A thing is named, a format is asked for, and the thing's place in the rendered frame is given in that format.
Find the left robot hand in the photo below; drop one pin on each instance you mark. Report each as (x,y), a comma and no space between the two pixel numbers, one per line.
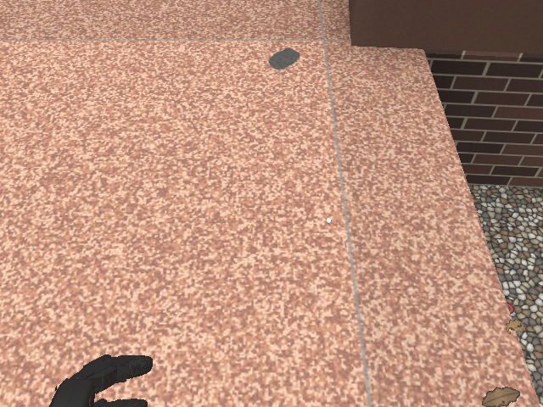
(98,375)

